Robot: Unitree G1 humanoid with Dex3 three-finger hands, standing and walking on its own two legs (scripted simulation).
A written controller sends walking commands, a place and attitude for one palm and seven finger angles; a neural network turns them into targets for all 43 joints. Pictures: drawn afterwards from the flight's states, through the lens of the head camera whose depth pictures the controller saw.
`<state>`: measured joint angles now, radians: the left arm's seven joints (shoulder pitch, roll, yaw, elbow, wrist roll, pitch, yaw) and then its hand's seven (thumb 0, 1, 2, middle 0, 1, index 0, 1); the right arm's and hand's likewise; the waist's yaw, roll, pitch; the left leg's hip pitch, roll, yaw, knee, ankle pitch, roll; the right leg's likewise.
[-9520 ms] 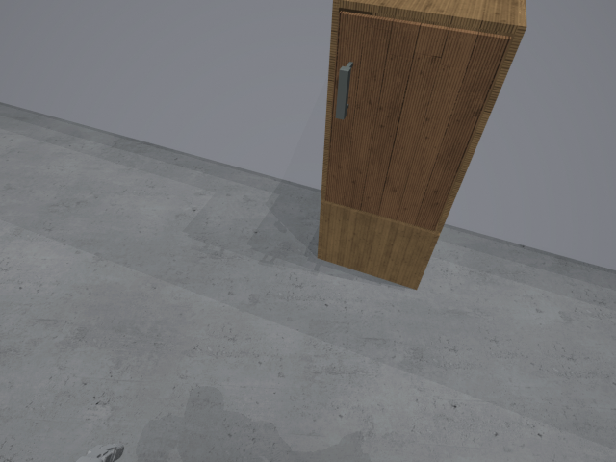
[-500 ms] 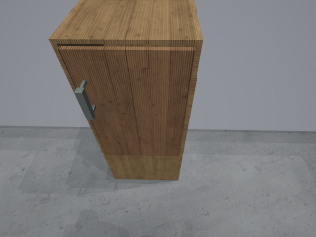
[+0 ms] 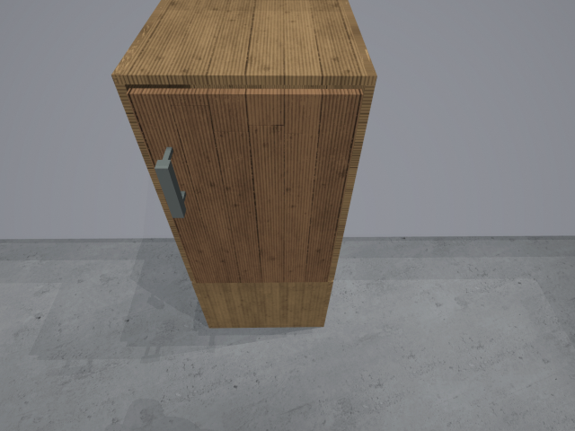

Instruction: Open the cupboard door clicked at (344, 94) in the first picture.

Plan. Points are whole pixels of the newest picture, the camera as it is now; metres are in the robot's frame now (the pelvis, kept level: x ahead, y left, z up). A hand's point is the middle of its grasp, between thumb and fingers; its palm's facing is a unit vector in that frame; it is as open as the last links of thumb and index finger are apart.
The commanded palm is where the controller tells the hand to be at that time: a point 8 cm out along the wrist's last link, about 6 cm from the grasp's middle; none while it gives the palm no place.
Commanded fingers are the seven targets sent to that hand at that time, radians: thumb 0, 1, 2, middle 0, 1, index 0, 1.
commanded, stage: come to a stop and stand still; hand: left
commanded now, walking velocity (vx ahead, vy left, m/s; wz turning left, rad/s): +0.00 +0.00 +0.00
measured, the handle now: (173, 183) +0.54 +0.24 +0.01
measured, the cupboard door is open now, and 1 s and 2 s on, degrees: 0 0 0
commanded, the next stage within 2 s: look again from close up in 0.62 s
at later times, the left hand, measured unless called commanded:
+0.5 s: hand out of the picture -0.01 +0.10 -0.18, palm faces +0.07 -0.99 -0.12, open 7.4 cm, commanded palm none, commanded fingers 0.00 0.90 0.90 -0.20 -0.30 -0.20 -0.30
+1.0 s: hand out of the picture +0.00 +0.16 -0.19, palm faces +0.01 -0.98 -0.20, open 7.4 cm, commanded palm none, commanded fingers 0.00 0.90 0.90 -0.20 -0.30 -0.20 -0.30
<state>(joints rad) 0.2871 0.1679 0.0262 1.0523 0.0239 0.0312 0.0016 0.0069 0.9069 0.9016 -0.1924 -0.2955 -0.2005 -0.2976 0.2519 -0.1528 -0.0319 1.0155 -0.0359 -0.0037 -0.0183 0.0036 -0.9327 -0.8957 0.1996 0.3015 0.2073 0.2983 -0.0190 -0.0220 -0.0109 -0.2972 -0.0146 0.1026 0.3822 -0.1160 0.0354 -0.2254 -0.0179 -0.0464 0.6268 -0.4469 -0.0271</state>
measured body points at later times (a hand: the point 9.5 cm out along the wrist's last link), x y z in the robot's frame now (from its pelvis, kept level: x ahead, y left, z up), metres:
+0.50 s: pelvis +0.02 -0.04 +0.00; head +0.03 -0.04 +0.45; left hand -0.01 +0.15 -0.17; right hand +0.01 -0.25 -0.17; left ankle +0.04 +0.11 -0.74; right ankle -0.05 -0.09 -0.74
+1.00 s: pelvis +0.00 -0.01 -0.01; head +0.00 -0.01 +0.44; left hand +0.00 +0.21 -0.17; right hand +0.03 -0.24 -0.16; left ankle +0.02 +0.07 -0.74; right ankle -0.05 -0.09 -0.74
